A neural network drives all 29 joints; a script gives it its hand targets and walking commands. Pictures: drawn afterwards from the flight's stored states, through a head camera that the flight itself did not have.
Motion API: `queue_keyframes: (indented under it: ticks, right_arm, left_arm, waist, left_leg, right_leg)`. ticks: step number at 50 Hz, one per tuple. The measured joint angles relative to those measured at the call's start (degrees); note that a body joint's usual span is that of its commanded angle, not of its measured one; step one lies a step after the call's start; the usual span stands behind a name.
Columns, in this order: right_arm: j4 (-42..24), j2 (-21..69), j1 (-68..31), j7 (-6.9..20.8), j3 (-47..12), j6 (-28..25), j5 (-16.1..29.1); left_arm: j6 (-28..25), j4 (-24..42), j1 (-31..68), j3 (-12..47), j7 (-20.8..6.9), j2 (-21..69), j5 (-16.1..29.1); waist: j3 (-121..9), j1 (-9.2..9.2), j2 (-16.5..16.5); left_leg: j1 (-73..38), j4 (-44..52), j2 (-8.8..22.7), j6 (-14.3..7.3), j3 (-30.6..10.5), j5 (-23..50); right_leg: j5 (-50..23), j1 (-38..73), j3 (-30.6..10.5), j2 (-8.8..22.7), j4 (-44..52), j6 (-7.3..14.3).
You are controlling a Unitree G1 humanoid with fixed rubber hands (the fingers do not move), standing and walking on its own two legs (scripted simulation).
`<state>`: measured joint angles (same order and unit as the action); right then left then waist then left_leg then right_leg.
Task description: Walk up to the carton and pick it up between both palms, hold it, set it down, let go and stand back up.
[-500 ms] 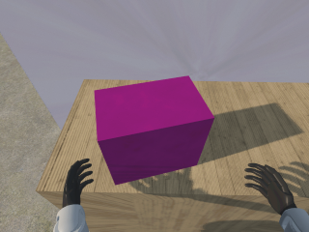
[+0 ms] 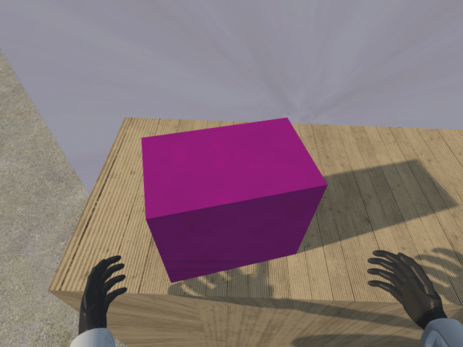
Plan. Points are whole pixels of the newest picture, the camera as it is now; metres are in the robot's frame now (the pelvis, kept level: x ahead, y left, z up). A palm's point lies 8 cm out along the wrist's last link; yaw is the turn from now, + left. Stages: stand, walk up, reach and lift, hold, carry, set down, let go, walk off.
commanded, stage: set down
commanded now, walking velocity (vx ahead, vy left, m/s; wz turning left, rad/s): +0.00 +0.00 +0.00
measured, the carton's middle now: (227, 202) +0.38 +0.05 +0.02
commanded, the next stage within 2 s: let go in 1.90 s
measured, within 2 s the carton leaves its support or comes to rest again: neither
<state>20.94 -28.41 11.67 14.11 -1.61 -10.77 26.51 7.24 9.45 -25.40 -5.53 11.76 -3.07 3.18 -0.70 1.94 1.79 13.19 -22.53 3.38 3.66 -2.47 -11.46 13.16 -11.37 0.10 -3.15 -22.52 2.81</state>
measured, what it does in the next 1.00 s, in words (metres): stands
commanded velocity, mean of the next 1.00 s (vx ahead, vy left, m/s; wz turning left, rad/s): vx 0.00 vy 0.00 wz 0.00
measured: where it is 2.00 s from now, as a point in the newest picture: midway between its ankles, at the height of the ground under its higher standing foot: outside the picture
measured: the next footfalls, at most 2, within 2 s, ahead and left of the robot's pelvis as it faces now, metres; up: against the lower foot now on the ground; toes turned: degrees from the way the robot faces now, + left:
none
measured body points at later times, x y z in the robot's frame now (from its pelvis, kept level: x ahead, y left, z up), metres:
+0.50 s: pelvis -0.02 +0.00 -0.01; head -0.02 +0.00 +0.44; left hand +0.15 +0.22 -0.05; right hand +0.15 -0.26 -0.05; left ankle +0.00 +0.16 -0.74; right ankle -0.02 -0.09 -0.74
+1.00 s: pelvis -0.01 +0.02 +0.00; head +0.00 +0.01 +0.45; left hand +0.16 +0.23 -0.04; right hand +0.16 -0.21 -0.09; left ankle +0.00 +0.16 -0.74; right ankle -0.02 -0.09 -0.74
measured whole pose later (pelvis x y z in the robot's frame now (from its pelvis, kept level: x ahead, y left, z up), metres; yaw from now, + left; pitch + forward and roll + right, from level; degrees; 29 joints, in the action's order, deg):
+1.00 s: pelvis -0.01 +0.02 +0.00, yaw -1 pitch -3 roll +0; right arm 39.0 -12.7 11.8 5.6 0.9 -12.0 2.9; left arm -0.4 -15.9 -18.5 1.3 3.1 -7.9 1.7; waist 3.1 3.1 -0.7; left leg 6.9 -20.3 1.8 2.0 -0.2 -10.7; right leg 13.0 -6.4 -1.3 -1.2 -22.2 1.1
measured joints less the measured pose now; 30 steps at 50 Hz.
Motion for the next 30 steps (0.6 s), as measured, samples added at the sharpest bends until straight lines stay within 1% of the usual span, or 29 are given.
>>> queue_keyframes:
  ticks: [2, 5, 6, 7, 9, 10, 12, 14, 16, 19, 23, 25, 30]
  right_arm:
    - [-1.1, 1.2, 2.2, 0.2, -0.5, -1.7, -0.3]
    - [-0.6, 2.5, 3.0, 0.6, -1.3, -3.8, -0.8]
    - [0.5, 2.8, 2.7, 0.8, -1.5, -5.0, -1.1]
    - [2.2, 3.1, 2.4, 0.6, -1.7, -6.4, -1.7]
    - [5.9, 3.6, 2.8, -0.2, -2.2, -9.3, -2.4]
    - [7.5, 3.8, 3.4, -0.6, -2.5, -10.8, -2.5]
    - [10.3, 4.1, 4.8, -0.7, -2.9, -13.6, -2.6]
    - [12.5, 4.3, 6.0, -0.6, -2.9, -15.0, -3.0]
    - [13.9, 4.5, 6.9, -0.7, -2.8, -14.9, -3.9]
    - [14.3, 5.2, 7.2, -0.5, -2.5, -13.0, -5.6]
    - [13.1, 6.3, 5.4, -0.4, -1.7, -10.4, -7.9]
    - [12.9, 6.8, 3.8, -0.9, -1.5, -9.6, -8.9]
    - [14.2, 7.6, 0.2, -2.7, -1.0, -6.9, -11.3]
  left_arm:
    - [-3.1, -0.5, -0.9, 0.7, 0.5, -0.5, 0.2]
    - [-6.2, -2.5, 0.3, 1.4, 0.9, -1.0, 0.3]
    - [-7.1, -3.7, 1.0, 1.8, 0.9, -1.1, 0.3]
    - [-8.0, -5.3, 1.5, 2.3, 0.2, -1.1, -0.3]
    - [-9.8, -9.0, 1.5, 3.1, -1.7, -0.8, -2.1]
    - [-10.9, -10.6, 1.0, 3.5, -2.2, -0.5, -2.6]
    - [-13.4, -13.3, -0.4, 4.0, -2.2, 0.1, -3.2]
    - [-15.8, -16.0, -1.4, 4.5, -1.7, 0.4, -3.0]
    - [-17.1, -19.3, -1.6, 4.8, -1.4, 0.0, -2.2]
    - [-17.2, -23.8, -0.3, 5.2, -0.5, -1.2, -0.2]
    - [-16.1, -26.4, 2.6, 5.9, 0.5, -3.1, 2.0]
    - [-15.2, -26.9, 4.3, 5.9, 0.1, -3.7, 2.2]
    - [-11.4, -27.6, 7.5, 5.0, -2.3, -3.9, 0.6]
  waist:
    - [-0.3, -0.04, 0.1]
    - [-0.6, 0.07, 0.1]
    - [-0.4, -0.1, 0.0]
    - [0.2, -0.32, -0.2]
    - [0.9, -0.54, -0.6]
    - [0.9, -0.59, -0.8]
    - [0.8, -0.68, -1.0]
    - [0.8, -0.69, -1.2]
    - [0.9, -0.63, -1.2]
    - [0.8, -0.37, -0.8]
    - [0.8, -0.12, -0.3]
    - [1.1, -0.1, -0.2]
    - [1.7, 0.11, -0.1]
  left_leg:
    - [1.5, -1.6, 0.1, 0.1, 0.3, -0.7]
    - [2.8, -3.3, 0.2, 0.2, 0.8, -1.4]
    - [2.5, -3.3, 0.2, 0.2, 0.8, -1.5]
    - [1.6, -2.9, 0.2, 0.4, 0.8, -1.3]
    - [-0.7, -1.6, 0.2, 0.1, 0.9, -0.8]
    - [-1.6, -1.0, 0.2, 0.1, 1.1, -0.6]
    - [-2.9, -0.4, 0.1, 0.0, 1.4, -0.5]
    - [-3.6, -0.4, 0.1, -0.1, 1.7, -0.6]
    - [-3.9, -0.7, -0.1, -0.2, 2.1, -0.8]
    - [-3.4, -1.2, -0.4, -0.5, 2.7, -0.8]
    - [-2.1, -2.0, -0.7, -0.6, 3.2, -0.7]
    - [-2.0, -2.0, -0.7, -0.5, 3.3, -0.5]
    - [-3.4, -0.3, -0.9, -0.5, 3.0, 0.5]
  right_leg:
    - [0.8, -1.7, -0.3, -0.1, -1.9, 0.1]
    - [1.6, -3.6, -0.8, -0.2, -4.1, 0.1]
    - [1.6, -3.3, -0.8, -0.2, -4.3, 0.1]
    - [1.4, -2.3, -0.8, -0.2, -3.9, 0.1]
    - [0.9, 0.0, -0.9, -0.2, -2.4, 0.1]
    - [0.7, 0.8, -1.1, -0.2, -1.8, 0.0]
    - [0.6, 1.8, -1.4, -0.1, -1.5, 0.0]
    - [0.8, 2.2, -1.7, -0.1, -2.0, 0.0]
    - [1.3, 2.0, -2.0, 0.0, -3.1, -0.1]
    - [2.0, 0.6, -2.5, 0.3, -5.2, -0.2]
    - [2.3, -1.5, -3.0, 0.6, -7.2, -0.2]
    - [2.2, -1.6, -3.0, 0.7, -7.3, -0.3]
    - [1.4, 0.0, -2.6, 0.9, -5.5, -0.5]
